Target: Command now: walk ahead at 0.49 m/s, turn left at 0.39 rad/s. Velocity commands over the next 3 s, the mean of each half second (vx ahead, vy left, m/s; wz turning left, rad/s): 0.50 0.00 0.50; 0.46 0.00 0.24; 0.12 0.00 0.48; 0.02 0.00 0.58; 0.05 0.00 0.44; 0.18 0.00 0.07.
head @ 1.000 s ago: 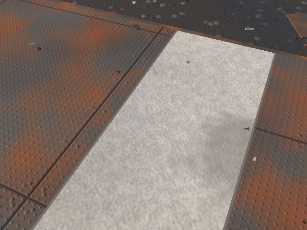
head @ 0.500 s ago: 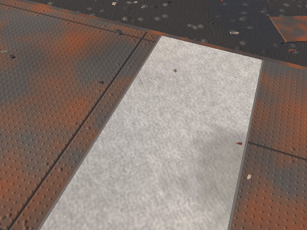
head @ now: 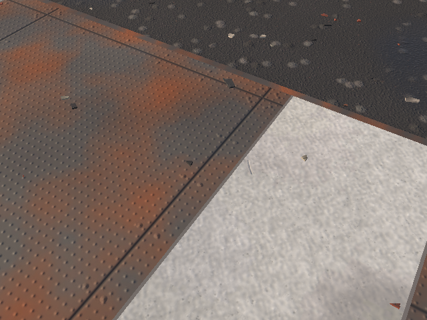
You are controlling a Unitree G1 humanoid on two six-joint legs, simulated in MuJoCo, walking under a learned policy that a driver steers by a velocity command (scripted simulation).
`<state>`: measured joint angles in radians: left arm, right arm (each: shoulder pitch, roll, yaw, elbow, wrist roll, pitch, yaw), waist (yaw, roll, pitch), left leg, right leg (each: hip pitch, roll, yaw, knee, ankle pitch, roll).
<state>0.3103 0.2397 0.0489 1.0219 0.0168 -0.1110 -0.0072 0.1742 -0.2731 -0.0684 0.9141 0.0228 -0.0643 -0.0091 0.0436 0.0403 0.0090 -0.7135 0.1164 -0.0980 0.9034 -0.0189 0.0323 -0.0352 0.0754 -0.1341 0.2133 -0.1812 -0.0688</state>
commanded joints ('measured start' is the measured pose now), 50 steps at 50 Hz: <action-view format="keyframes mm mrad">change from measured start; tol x32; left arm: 1 -67 147 20 -70 -5 -16 20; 50 -104 176 29 -191 -5 4 9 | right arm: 1 -49 -26 1 -64 -6 -10 18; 38 369 -17 11 -159 -2 -11 -1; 50 73 -40 2 -219 -12 7 -1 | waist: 1 -16 -67 70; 14 -149 132 -403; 35 -34 77 -30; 38 8 -400 -365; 50 -45 -126 -46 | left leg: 1 56 -2 46 -148 153 -6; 11 337 -169 229 -316 -132 117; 14 1162 241 -762 -578 -258 423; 22 484 24 -170 -697 160 268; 36 631 -3 -135 -282 268 109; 39 -38 -162 -97 397 -538 16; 50 153 -48 60 -89 -54 -43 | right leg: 1 -117 -274 61 -150 194 -103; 11 145 -333 -71 391 981 -30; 14 -689 -13 173 1208 -398 72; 15 -790 -81 242 1219 -326 40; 28 -461 -117 154 358 345 123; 34 -456 -112 170 264 156 36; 36 -139 -138 183 264 173 -34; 38 401 -469 869 124 -124 -254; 50 -120 -254 118 6 711 -113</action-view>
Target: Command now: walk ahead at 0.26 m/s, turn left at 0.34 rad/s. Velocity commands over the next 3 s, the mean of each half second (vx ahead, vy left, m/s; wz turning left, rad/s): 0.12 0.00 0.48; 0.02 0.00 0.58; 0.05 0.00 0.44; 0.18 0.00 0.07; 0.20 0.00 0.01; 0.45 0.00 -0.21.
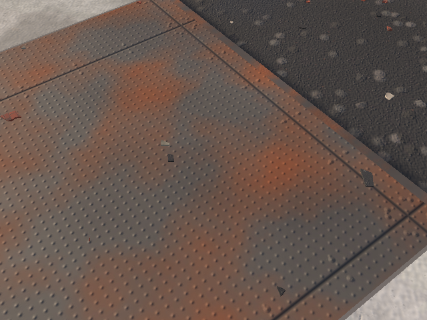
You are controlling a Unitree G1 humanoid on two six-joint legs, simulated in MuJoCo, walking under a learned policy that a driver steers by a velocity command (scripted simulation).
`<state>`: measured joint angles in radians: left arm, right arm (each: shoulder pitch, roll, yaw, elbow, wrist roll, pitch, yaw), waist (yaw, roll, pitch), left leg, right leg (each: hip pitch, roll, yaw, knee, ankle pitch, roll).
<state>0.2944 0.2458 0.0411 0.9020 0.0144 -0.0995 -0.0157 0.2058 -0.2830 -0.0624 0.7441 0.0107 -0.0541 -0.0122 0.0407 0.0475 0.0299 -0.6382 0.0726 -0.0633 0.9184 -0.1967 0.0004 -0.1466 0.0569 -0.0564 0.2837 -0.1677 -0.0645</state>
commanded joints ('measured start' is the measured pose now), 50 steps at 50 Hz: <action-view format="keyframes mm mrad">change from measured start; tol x32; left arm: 1 -85 174 37 -69 -4 -1 25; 50 -129 253 90 -224 -28 108 41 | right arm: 1 7 -28 -3 -61 2 -3 8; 50 -56 -106 -46 -253 11 115 22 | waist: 1 -28 -136 -68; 12 -50 240 -266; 50 4 -252 -97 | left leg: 1 98 -12 42 -163 189 -10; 9 165 -72 102 -369 81 62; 12 767 224 -356 -410 1020 314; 17 460 138 -319 -574 369 280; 30 338 34 -414 -579 -33 182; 34 -29 -203 -91 11 -411 -2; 39 -15 -137 -38 331 -189 -76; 50 230 -62 116 -235 -169 -47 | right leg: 1 -4 -228 13 -66 686 -109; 10 117 -254 -45 321 702 -39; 13 -465 31 126 1081 -543 103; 31 -108 -24 115 177 -68 76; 34 -38 -485 606 -30 92 -207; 50 61 -378 107 86 324 -134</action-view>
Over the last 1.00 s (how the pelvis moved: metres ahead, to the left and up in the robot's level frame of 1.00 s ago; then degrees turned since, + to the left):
0.59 0.08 0.00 23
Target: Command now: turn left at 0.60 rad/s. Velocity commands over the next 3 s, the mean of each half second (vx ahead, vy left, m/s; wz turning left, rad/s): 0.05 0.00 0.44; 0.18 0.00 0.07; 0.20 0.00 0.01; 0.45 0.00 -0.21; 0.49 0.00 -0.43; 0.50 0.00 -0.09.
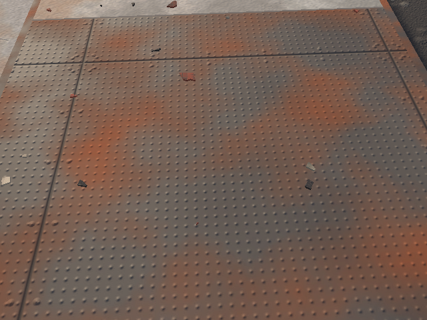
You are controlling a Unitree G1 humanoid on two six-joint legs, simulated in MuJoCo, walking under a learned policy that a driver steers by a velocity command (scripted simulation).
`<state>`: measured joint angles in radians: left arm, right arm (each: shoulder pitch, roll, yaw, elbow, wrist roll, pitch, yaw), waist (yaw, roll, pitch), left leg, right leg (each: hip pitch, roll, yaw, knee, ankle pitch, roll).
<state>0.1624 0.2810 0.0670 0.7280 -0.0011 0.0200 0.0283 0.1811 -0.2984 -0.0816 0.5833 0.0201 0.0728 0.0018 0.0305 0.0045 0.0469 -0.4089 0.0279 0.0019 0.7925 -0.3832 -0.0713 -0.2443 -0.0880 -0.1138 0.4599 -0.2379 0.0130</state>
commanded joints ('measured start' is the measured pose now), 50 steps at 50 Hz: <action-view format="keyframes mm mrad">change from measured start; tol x32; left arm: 1 -10 219 65 -48 -23 -12 -4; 50 173 114 1 10 -6 -11 4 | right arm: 1 -7 -88 -30 -84 2 -10 12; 50 -55 -56 20 87 -28 -113 15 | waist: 1 -7 -201 -116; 5 -47 326 -159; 28 58 -235 13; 50 -27 104 -140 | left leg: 1 52 -24 63 -204 77 49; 5 447 368 -518 -421 777 406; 24 84 128 -428 -492 -245 281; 30 -464 -11 -114 256 -72 94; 43 112 -54 21 -323 383 93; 46 673 322 -368 -289 1021 339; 50 296 238 -304 -474 448 304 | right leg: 1 148 -230 147 -59 390 -192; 5 -446 58 19 577 -433 68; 7 -447 34 169 737 -348 52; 25 100 85 103 -29 -44 -53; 29 228 -317 750 -303 -494 -308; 36 164 -74 196 -224 499 -175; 44 132 -67 194 2 548 -110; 47 -172 80 200 532 -437 47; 50 -223 17 192 559 -382 58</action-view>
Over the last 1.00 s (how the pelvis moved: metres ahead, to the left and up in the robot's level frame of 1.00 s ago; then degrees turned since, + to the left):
0.15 -0.01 -0.01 33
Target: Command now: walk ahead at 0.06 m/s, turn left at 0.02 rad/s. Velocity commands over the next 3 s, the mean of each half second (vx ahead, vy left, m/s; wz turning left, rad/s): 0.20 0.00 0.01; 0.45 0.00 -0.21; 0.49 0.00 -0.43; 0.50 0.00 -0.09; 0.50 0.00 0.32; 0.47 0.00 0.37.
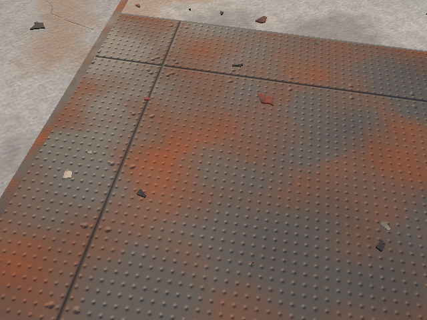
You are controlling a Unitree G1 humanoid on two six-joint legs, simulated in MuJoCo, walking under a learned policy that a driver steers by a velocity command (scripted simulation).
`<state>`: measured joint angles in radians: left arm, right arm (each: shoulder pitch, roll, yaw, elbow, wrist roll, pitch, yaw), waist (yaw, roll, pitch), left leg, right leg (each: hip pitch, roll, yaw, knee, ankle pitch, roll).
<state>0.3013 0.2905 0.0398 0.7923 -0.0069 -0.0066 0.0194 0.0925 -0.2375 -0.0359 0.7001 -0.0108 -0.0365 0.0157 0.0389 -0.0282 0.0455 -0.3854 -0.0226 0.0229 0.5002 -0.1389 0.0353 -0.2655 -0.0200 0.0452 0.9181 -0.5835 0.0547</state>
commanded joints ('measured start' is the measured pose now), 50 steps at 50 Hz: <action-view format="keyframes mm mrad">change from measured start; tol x32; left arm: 1 36 101 30 -53 7 29 20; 50 -30 148 57 -175 1 -67 -54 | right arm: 1 -13 -122 -27 -28 -2 -3 0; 50 142 -196 -22 48 35 -113 -2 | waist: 1 -10 154 -111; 14 4 -238 81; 24 -167 277 -138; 40 -107 91 65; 47 44 -212 -462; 50 4 39 -113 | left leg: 1 180 257 -284 -210 133 175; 10 -43 71 -117 -167 -559 27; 17 -238 44 -30 241 -370 50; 22 353 -28 54 -49 -33 26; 26 599 395 -624 -293 -332 286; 39 361 248 -32 -405 195 138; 44 483 245 77 1 824 67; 45 337 212 99 240 763 35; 47 -267 -51 -74 885 -406 -34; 50 -343 98 -125 781 -206 6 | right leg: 1 -138 -65 34 25 11 22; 8 190 -16 -58 -406 396 -22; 11 -72 -72 50 -532 -151 -139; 15 54 -305 408 -752 -128 -266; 22 -36 -156 112 -564 331 -174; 25 -533 23 12 185 13 -40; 28 -642 -94 28 244 235 -89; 44 -53 77 -136 -345 517 -191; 47 703 -326 806 -584 200 -478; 50 281 -218 485 -675 285 -352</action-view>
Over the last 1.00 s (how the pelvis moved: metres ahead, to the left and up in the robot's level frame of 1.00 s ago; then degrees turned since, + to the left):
0.13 0.08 -0.01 12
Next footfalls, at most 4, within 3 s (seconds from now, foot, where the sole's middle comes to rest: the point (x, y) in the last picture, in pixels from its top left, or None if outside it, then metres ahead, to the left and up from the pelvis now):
0.18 right None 0.07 -0.14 -0.77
0.90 right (262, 307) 0.50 -0.12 -0.77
1.40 left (220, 217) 0.81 0.02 -0.77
1.90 right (311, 183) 0.98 -0.32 -0.77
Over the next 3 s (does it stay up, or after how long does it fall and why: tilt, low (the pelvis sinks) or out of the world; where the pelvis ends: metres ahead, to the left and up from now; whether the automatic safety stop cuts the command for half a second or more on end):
stays up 1.46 -0.32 -0.01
